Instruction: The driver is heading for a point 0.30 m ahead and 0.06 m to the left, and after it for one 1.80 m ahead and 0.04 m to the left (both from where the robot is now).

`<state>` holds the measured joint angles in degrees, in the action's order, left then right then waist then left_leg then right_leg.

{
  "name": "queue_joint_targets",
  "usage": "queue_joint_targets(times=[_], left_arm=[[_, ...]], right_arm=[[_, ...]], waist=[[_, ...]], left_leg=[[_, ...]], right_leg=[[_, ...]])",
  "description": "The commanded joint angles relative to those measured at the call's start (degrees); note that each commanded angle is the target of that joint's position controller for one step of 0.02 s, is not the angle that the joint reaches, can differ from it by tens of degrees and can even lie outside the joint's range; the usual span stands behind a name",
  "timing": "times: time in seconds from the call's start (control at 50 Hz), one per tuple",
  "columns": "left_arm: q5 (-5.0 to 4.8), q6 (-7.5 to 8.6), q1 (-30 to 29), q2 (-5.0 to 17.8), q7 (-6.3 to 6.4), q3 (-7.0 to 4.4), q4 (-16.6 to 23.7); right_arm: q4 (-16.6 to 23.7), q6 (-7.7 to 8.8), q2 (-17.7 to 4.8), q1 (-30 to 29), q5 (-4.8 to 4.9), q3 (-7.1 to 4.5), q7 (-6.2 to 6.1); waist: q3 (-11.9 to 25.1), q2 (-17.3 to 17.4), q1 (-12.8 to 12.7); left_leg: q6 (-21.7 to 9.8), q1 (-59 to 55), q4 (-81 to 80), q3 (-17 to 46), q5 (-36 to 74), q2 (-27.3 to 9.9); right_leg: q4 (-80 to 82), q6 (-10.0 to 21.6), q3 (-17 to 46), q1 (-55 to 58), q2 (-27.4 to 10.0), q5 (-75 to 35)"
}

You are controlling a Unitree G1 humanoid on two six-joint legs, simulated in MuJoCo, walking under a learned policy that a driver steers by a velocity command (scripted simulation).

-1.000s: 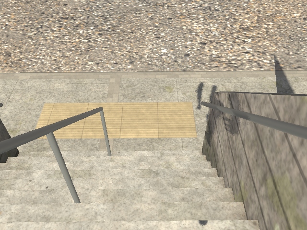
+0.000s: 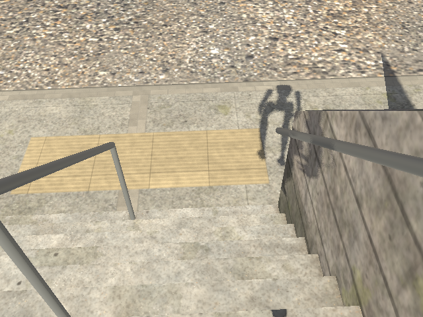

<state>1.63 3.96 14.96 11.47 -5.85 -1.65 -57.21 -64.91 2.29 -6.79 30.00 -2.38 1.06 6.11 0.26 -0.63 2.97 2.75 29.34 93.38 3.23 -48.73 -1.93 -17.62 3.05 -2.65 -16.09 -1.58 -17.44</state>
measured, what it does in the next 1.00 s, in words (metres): goes down: left foot 0.19 m higher, then left foot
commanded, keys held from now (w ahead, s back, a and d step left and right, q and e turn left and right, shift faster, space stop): no key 0.10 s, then q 0.38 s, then no key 0.08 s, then w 0.18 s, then w+e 0.26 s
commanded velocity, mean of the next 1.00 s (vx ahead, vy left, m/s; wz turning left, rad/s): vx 0.13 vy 0.00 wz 0.15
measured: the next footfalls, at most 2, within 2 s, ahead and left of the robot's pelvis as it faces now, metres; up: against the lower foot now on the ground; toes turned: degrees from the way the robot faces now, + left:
left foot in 0.12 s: +0.03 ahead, +0.11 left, +0.19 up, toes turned +3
left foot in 0.72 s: +0.11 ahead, +0.11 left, +0.00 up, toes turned +23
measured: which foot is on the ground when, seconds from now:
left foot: up 0.00-0.10, down 0.12-0.48, up 0.50-0.70, down 0.72-1.00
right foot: down 0.00-0.70, up 0.72-1.00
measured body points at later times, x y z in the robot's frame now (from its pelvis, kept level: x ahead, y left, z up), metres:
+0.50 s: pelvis +0.07 -0.05 -0.05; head +0.07 -0.04 +0.40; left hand -0.11 +0.10 -0.20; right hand +0.27 -0.19 -0.17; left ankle +0.07 +0.14 -0.63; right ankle +0.08 -0.14 -0.78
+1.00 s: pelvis +0.13 +0.02 -0.07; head +0.13 +0.03 +0.38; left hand +0.11 +0.25 -0.23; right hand +0.04 -0.20 -0.21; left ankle +0.07 +0.09 -0.79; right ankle +0.34 -0.11 -0.72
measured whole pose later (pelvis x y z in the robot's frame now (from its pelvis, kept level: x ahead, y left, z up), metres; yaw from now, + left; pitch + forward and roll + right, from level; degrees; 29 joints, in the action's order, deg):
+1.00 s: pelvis +0.13 +0.02 -0.07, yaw +10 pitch +1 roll +2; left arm 4.4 4.1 20.2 11.1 -4.6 -2.7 -57.2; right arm -65.0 8.2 -7.4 34.0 -6.9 -0.4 0.9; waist 1.5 -3.8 1.7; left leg -3.1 13.8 39.1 -13.7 -26.1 -0.7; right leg -55.9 5.3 8.2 -46.8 -2.8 -21.8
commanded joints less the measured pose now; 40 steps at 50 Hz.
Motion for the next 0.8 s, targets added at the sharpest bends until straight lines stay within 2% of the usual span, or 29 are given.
queue_joint_targets(times=[0.02,0.04,0.06,0.08,0.1,0.12,0.14,0.16,0.2,0.24,0.28,0.3,0.36,0.38,0.4,0.44,0.46,0.48,0.5,0.54,0.58,0.64,0.68,0.7,0.72,0.74,0.76,0.78,0.8], left_arm=[[-2.08,0.41,12.03,7.08,-2.09,0.00,-1.80],[0.44,0.62,10.23,4.08,-1.78,1.65,-0.85],[2.19,0.15,16.07,2.39,-0.97,2.44,-4.99],[1.79,0.25,18.95,-1.16,-0.79,3.88,-5.60],[-0.15,1.24,13.17,-5.00,0.31,5.52,-1.92],[-2.00,1.89,5.27,-2.23,-0.41,6.23,0.45],[-2.94,1.79,0.09,1.60,-0.91,5.12,1.42],[-0.70,1.51,11.22,0.87,-0.14,5.39,-0.58],[0.64,1.11,21.75,-3.98,0.82,7.22,-4.45],[2.42,1.10,22.69,-2.03,2.87,6.93,-5.67],[4.01,1.46,23.23,5.02,4.32,4.22,-6.34],[4.86,1.69,24.22,5.86,5.37,3.20,-6.81],[3.11,2.31,30.06,1.86,8.04,2.10,-9.29],[2.86,2.45,30.99,0.58,8.62,2.26,-9.81],[4.08,3.27,28.97,-0.16,9.64,2.22,-8.92],[4.18,3.74,31.74,-1.86,9.84,2.41,-9.95],[2.90,4.04,28.44,-2.41,10.82,2.57,-8.94],[2.98,3.83,25.92,-1.97,11.13,2.68,-8.24],[3.05,3.82,27.39,-4.11,10.77,3.56,-9.83],[4.14,2.96,28.77,-0.11,9.43,2.15,-10.73],[4.70,2.60,26.46,4.74,7.89,-0.24,-9.22],[0.72,2.37,25.68,5.41,7.08,-2.37,-10.19],[-0.08,1.49,22.08,6.58,6.67,-3.33,-8.95],[0.91,1.45,18.56,5.52,5.36,-3.37,-6.82],[1.11,1.70,11.00,2.51,4.53,-2.96,-1.95],[-0.39,2.39,9.28,-3.03,4.97,-2.04,2.21],[-1.22,1.83,9.82,-2.26,6.36,-2.12,0.99],[-0.80,1.20,11.22,0.43,7.26,-2.57,-0.85],[-1.38,-1.23,11.57,-0.03,7.03,-3.14,-1.52]], right_arm=[[7.02,0.61,-2.01,-0.76,1.60,-0.73,0.33],[6.44,1.14,2.39,2.77,2.85,0.47,-0.11],[6.19,1.56,6.10,-0.89,3.90,2.23,-0.56],[9.48,1.99,5.46,-5.03,6.37,3.52,0.46],[8.05,2.81,3.15,0.11,4.29,2.11,-0.67],[9.08,2.92,2.73,4.46,3.08,2.92,-0.34],[12.10,2.95,0.36,4.62,1.71,3.50,0.38],[13.72,3.11,-5.10,-4.01,4.20,3.42,-0.28],[15.27,3.60,-7.72,-10.92,4.54,1.82,-0.01],[16.36,4.18,-5.80,-11.34,4.64,1.39,0.25],[21.48,4.40,-7.03,-14.58,2.78,0.64,-2.37],[22.75,4.23,-6.71,-14.47,1.72,0.61,-3.73],[24.21,2.78,-4.13,-17.13,-0.20,1.29,-6.43],[24.81,2.15,-3.31,-18.18,-0.92,1.66,-6.52],[23.15,1.01,-1.72,-15.11,-1.15,1.66,-6.59],[22.98,-0.21,-0.35,-14.65,-0.53,1.40,-5.28],[23.02,-0.76,-0.69,-15.48,-0.90,0.94,-3.96],[21.61,-1.25,-0.64,-15.57,-1.10,0.57,-2.49],[20.72,-1.35,-0.97,-16.91,-0.41,-0.04,-1.18],[22.54,-1.58,-1.92,-23.50,-1.42,-0.66,-0.95],[21.88,-2.36,-1.49,-21.68,-1.60,-1.01,-2.30],[18.80,-1.93,-3.53,-15.97,-0.74,-2.79,-4.97],[16.93,0.69,-5.44,-12.59,0.91,-5.15,-5.12],[14.21,2.40,-5.47,-6.27,-0.23,-6.64,-5.13],[8.78,3.87,-12.81,9.04,-2.43,-9.17,-6.22],[5.28,4.59,-15.40,22.31,-4.71,-9.48,-4.33],[2.92,4.44,-12.41,21.99,-6.31,-9.07,-1.88],[2.52,4.31,-9.34,17.83,-3.32,-8.26,-0.66],[9.57,0.99,-5.07,-3.14,3.85,-5.26,-4.88]], waist=[[0.49,-6.52,-4.49],[-1.39,-2.90,-1.49],[-3.78,-1.29,-3.53],[-4.32,-3.62,-4.67],[-0.54,-2.61,-1.92],[-1.78,-2.05,4.19],[-3.60,-2.16,5.46],[-5.51,10.59,-4.73],[-5.35,3.07,-9.05],[-2.47,-1.69,-8.89],[-0.27,-2.05,-9.06],[0.78,-1.71,-9.03],[2.54,-2.75,-11.42],[1.76,-3.99,-11.37],[-1.52,-2.26,-9.48],[-2.30,-5.06,-9.34],[-3.69,-1.71,-8.55],[-6.47,-4.60,-8.09],[-7.25,-5.11,-8.78],[-6.90,-8.81,-10.21],[-6.39,-9.32,-10.17],[-6.78,-9.07,-8.61],[-1.27,-5.99,-5.42],[2.53,-2.39,-1.41],[9.67,8.98,4.89],[9.25,9.32,8.95],[-6.26,5.15,7.21],[-10.35,2.66,5.54],[-6.45,-3.58,-5.40]], left_leg=[[0.52,25.39,9.97,-5.08,-2.60,3.02],[0.96,22.54,7.72,-1.80,1.12,-0.61],[-0.18,21.59,11.65,-1.82,-3.33,1.05],[1.16,21.10,9.86,-2.08,-7.41,2.92],[0.79,14.90,-6.24,-0.77,14.88,-4.27],[1.83,9.00,-16.60,0.24,26.88,-4.96],[2.45,11.03,-23.22,2.19,27.62,-3.82],[-1.46,23.24,-27.34,9.30,16.91,-4.36],[-1.24,31.05,-20.76,8.21,28.07,-5.86],[2.44,29.10,-7.58,2.57,27.91,-2.32],[3.84,32.22,2.13,2.40,16.12,-2.40],[4.01,35.82,2.99,4.65,16.19,-4.03],[2.55,40.68,2.19,3.92,16.68,-5.60],[1.96,41.19,1.99,3.15,15.80,-5.89],[1.80,40.80,-1.96,3.53,34.67,-7.55],[0.81,38.22,-4.35,-0.30,40.01,-7.87],[0.25,32.48,-21.45,-3.04,46.27,-9.95],[-0.92,27.16,-26.70,-8.06,51.54,-8.39],[-1.01,23.24,-29.72,-11.29,52.78,-6.95],[-1.80,11.74,-33.01,-16.25,41.01,-3.93],[-3.30,5.48,-39.18,-13.62,33.08,-2.57],[-6.60,0.31,-54.28,-9.04,29.38,-1.02],[-8.15,-17.56,-66.19,-13.70,36.76,2.90],[-7.72,-34.84,-66.75,-9.53,36.22,0.96],[-12.37,-54.27,-68.20,8.24,54.85,-11.48],[-21.37,-58.66,-77.66,28.94,38.63,-22.40],[-25.83,-50.11,-81.51,32.00,23.80,-26.82],[-26.15,-44.27,-82.85,26.91,19.54,-25.18],[-16.38,-30.96,-74.66,10.54,38.52,-18.17]], right_leg=[[3.44,4.07,14.85,17.72,-13.54,17.15],[3.09,4.65,14.75,10.15,-14.68,26.44],[0.65,4.47,7.11,8.15,-13.64,4.81],[4.27,1.63,5.89,4.21,-12.24,9.08],[-2.11,4.28,4.17,-0.19,-11.92,5.82],[-5.51,5.39,5.03,-8.35,-12.74,4.39],[-6.75,2.55,6.63,-12.47,-10.63,25.40],[-7.32,-2.45,-1.24,-3.18,-3.11,34.13],[-12.98,-1.59,0.25,10.03,-3.88,17.66],[-13.14,2.02,3.58,8.77,-6.73,1.96],[-12.77,8.97,10.62,12.32,-13.21,-11.72],[-13.39,11.77,14.13,15.56,-16.92,-16.86],[-13.12,13.48,15.83,19.71,-19.29,-17.00],[-12.81,12.13,15.21,18.72,-18.68,-15.73],[-12.92,13.92,13.51,15.89,-19.19,-15.87],[-12.53,12.39,9.71,12.21,-18.58,-11.30],[-8.56,10.10,4.05,6.45,-16.39,2.12],[-7.32,7.19,-1.74,1.19,-11.34,10.65],[-7.37,4.79,-3.23,-1.61,-9.25,15.19],[-2.20,5.01,-0.82,-7.56,-12.24,20.33],[3.06,7.37,2.84,-6.36,-18.92,36.98],[4.65,8.46,9.60,-0.68,-25.37,55.97],[-1.17,6.57,5.54,-3.04,-21.98,57.55],[-13.00,3.36,0.20,-12.23,-15.70,53.24],[-38.74,-0.31,-5.60,-30.08,-6.86,55.80],[-40.79,2.90,10.61,-42.92,3.75,56.04],[-41.21,4.46,19.28,-55.35,3.43,49.12],[-44.04,5.81,20.55,-56.58,1.42,42.06],[-41.50,0.79,13.79,-38.35,-1.85,40.21]])
Keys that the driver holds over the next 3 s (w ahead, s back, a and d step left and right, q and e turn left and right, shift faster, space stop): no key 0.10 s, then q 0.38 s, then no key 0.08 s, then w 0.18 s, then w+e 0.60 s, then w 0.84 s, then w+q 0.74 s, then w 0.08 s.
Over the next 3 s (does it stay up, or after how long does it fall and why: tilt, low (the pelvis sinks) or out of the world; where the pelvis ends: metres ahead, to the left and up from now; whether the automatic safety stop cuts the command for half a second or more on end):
stays up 1.18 -0.12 -1.00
